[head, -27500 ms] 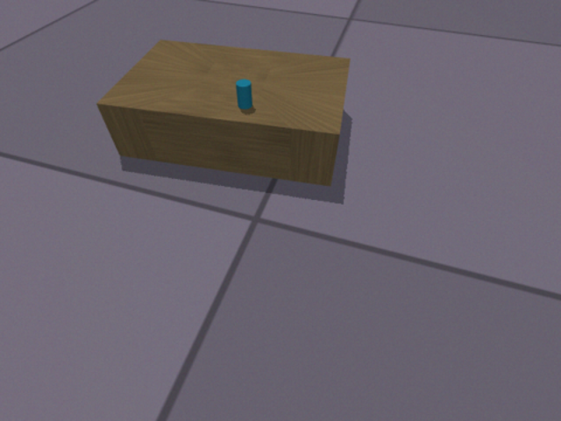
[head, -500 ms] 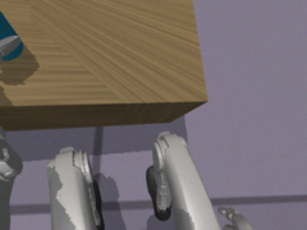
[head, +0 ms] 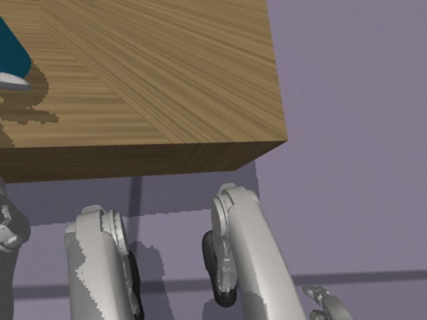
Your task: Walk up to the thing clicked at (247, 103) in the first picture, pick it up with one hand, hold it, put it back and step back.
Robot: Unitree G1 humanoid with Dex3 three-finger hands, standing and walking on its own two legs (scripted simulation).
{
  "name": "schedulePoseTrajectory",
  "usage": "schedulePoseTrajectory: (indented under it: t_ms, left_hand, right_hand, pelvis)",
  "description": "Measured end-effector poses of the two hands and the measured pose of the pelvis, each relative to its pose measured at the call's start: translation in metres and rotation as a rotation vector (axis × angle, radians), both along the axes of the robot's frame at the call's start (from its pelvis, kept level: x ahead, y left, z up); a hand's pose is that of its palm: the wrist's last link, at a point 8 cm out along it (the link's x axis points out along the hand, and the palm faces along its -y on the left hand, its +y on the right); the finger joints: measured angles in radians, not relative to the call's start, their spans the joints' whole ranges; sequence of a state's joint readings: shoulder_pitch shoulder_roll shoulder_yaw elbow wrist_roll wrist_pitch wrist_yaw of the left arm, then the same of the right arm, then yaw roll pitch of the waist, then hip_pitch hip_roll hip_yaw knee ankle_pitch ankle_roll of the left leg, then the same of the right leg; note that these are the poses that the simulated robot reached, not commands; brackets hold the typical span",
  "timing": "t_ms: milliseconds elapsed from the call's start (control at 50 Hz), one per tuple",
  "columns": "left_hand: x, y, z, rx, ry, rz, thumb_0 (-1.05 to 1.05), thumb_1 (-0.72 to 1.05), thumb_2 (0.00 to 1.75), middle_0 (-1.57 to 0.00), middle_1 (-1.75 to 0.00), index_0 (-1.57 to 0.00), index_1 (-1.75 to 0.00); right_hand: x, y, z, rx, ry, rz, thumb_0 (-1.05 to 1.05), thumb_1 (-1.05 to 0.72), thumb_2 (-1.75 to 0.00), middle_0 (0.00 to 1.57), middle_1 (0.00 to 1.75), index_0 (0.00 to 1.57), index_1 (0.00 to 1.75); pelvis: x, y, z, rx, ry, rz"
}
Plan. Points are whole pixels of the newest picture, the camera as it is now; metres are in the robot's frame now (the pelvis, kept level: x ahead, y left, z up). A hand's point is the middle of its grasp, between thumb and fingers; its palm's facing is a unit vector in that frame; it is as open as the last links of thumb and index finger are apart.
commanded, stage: withdraw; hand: left
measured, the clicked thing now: out of the picture +0.56 +0.27 +0.00
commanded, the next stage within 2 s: rise in 0.24 s
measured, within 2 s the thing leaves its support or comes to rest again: neither
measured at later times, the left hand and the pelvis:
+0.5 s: hand out of the picture +0.52 +0.36 +0.12, palm faces +0.34 -0.91 -0.24, open 17.5 cm; pelvis +0.01 +0.01 +0.10, yaw +2 degrees
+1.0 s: hand out of the picture +0.37 +0.31 +0.20, palm faces +0.29 -0.88 -0.37, open 17.7 cm; pelvis +0.05 +0.01 +0.28, yaw +6 degrees
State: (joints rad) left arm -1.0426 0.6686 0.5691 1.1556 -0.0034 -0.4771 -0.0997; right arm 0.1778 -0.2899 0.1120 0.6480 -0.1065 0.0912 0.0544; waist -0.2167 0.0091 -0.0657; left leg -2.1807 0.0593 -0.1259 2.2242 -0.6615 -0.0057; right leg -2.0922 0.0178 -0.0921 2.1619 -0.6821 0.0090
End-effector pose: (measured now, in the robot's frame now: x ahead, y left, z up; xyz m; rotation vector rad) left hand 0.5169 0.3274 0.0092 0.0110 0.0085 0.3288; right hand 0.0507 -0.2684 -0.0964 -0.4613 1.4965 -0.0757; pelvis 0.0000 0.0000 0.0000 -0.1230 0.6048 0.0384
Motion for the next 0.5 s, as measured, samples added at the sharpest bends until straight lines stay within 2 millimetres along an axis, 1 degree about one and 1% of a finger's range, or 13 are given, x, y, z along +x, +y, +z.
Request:
schedulePoseTrajectory:
  t_ms: [60, 120, 160, 220, 300, 340, 380, 400, 500]
  left_hand:
    - [-0.001, 0.007, 0.003, 0.008, -0.017, 0.004, -0.01, -0.60, 0.05, -0.21, -0.12, -0.21, -0.11]
    - [-0.002, 0.018, 0.016, 0.016, -0.041, 0.019, -0.02, -0.60, 0.03, -0.15, -0.09, -0.16, -0.08]
    - [-0.004, 0.027, 0.031, 0.028, -0.056, 0.039, -0.02, -0.61, 0.03, -0.13, -0.07, -0.13, -0.06]
    - [-0.006, 0.042, 0.062, 0.048, -0.061, 0.065, -0.02, -0.61, 0.03, -0.10, -0.05, -0.10, -0.05]
    - [-0.010, 0.056, 0.100, 0.073, -0.014, 0.070, -0.02, -0.61, 0.03, -0.07, -0.04, -0.07, -0.03]
    - [-0.012, 0.060, 0.112, 0.075, 0.024, 0.052, -0.02, -0.61, 0.03, -0.06, -0.04, -0.07, -0.03]
    - [-0.015, 0.061, 0.119, 0.063, 0.053, 0.027, -0.02, -0.61, 0.02, -0.05, -0.03, -0.06, -0.02]
    - [-0.017, 0.062, 0.121, 0.086, 0.089, 0.019, -0.01, -0.60, 0.02, -0.05, -0.03, -0.06, -0.02]
    - [-0.031, 0.069, 0.124, 0.140, 0.279, 0.052, -0.01, -0.55, 0.03, -0.07, -0.04, -0.07, -0.02]
  right_hand:
    - [-0.001, 0.000, 0.001, -0.007, 0.004, -0.007, 0.00, -0.91, -0.90, 0.21, 0.30, 0.21, 0.30]
    - [-0.002, 0.001, 0.004, -0.010, 0.010, -0.016, 0.00, -0.91, -0.90, 0.21, 0.30, 0.21, 0.30]
    - [-0.002, 0.001, 0.008, -0.013, 0.008, -0.028, 0.00, -0.91, -0.90, 0.21, 0.30, 0.21, 0.30]
    - [0.000, 0.003, 0.018, -0.012, 0.001, -0.048, 0.00, -0.92, -0.90, 0.21, 0.30, 0.21, 0.30]
    - [0.006, 0.006, 0.038, -0.003, -0.028, -0.067, 0.00, -0.92, -0.90, 0.21, 0.30, 0.21, 0.30]
    - [0.010, 0.007, 0.050, 0.002, -0.047, -0.068, 0.00, -0.91, -0.90, 0.21, 0.30, 0.21, 0.30]
    - [0.014, 0.007, 0.062, 0.002, -0.067, -0.063, 0.00, -0.91, -0.90, 0.21, 0.30, 0.21, 0.30]
    - [0.017, 0.007, 0.068, 0.002, -0.074, -0.061, 0.00, -0.91, -0.90, 0.21, 0.30, 0.21, 0.30]
    - [0.028, 0.007, 0.099, 0.006, -0.087, -0.067, 0.00, -0.91, -0.90, 0.21, 0.30, 0.21, 0.30]
  pelvis:
    - [0.000, 0.000, 0.000, 0.000, 0.000, -0.001]
    - [0.001, 0.000, 0.003, 0.004, 0.002, 0.002]
    - [0.002, 0.000, 0.007, 0.006, 0.005, 0.005]
    - [0.004, 0.000, 0.020, 0.010, 0.011, 0.010]
    - [0.007, 0.002, 0.044, 0.011, 0.018, 0.015]
    - [0.008, 0.003, 0.057, 0.011, 0.019, 0.016]
    - [0.009, 0.004, 0.069, 0.009, 0.017, 0.016]
    - [0.010, 0.005, 0.074, 0.009, 0.013, 0.016]
    - [0.009, 0.007, 0.105, 0.013, -0.004, 0.020]
